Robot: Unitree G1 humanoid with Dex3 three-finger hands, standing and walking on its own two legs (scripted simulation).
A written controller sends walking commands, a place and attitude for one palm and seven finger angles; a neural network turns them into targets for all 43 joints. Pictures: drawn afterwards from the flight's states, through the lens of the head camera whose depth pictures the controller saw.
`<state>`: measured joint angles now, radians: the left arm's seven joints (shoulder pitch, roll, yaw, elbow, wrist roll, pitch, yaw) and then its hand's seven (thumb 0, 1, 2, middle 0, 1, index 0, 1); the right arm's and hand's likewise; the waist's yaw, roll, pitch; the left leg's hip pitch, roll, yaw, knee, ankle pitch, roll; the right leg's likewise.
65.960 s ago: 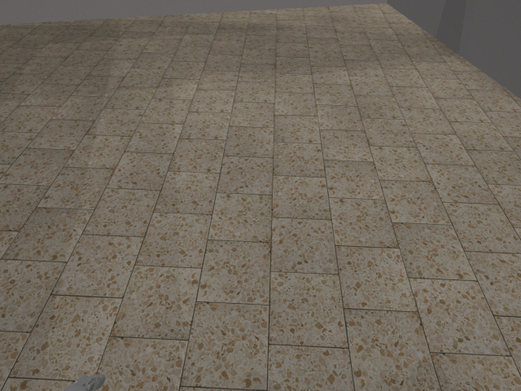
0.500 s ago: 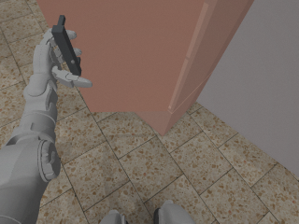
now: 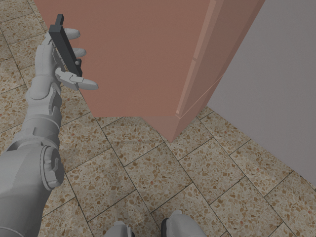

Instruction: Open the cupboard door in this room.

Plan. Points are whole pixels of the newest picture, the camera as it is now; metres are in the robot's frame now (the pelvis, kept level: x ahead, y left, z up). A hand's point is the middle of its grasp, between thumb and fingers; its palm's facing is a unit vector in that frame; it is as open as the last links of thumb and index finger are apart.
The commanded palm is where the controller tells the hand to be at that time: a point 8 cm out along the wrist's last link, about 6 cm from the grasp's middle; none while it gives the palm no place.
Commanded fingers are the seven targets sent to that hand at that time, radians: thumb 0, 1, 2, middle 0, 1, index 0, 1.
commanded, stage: slide the fingers in behind the handle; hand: left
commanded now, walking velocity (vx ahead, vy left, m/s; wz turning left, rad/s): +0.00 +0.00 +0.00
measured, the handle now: (69, 49) +0.57 +0.17 +0.09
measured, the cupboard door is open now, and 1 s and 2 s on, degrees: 45 45 81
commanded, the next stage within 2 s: close the thumb around the handle in 0.18 s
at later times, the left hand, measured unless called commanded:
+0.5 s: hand (77, 63) +0.52 +0.15 +0.09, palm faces -0.03 -1.00 -0.02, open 12.8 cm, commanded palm +0.50 +0.19 +0.09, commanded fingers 0.00 0.17 0.59 -0.35 -1.27 -0.35 -1.27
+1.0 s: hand (77, 63) +0.52 +0.15 +0.09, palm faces -0.03 -1.00 -0.02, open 5.6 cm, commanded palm +0.49 +0.19 +0.09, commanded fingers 0.00 0.90 0.90 -0.40 -1.35 -0.40 -1.35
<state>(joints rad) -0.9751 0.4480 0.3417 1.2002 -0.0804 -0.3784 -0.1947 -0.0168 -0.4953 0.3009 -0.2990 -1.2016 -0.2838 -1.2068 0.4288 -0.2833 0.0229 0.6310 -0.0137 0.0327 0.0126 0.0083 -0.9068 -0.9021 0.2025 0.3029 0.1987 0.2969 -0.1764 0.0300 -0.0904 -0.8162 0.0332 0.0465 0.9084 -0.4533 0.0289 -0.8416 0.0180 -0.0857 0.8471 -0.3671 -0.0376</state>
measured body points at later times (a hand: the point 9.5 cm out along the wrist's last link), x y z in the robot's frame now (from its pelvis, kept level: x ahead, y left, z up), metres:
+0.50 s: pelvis +0.00 +0.01 +0.00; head +0.13 +0.01 +0.43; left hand +0.52 +0.20 +0.09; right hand +0.00 -0.25 -0.12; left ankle -0.02 +0.10 -0.69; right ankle +0.01 -0.10 -0.69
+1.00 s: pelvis +0.01 +0.01 +0.00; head +0.13 +0.02 +0.43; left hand +0.52 +0.20 +0.09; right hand -0.01 -0.25 -0.11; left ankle -0.02 +0.10 -0.69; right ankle +0.01 -0.10 -0.69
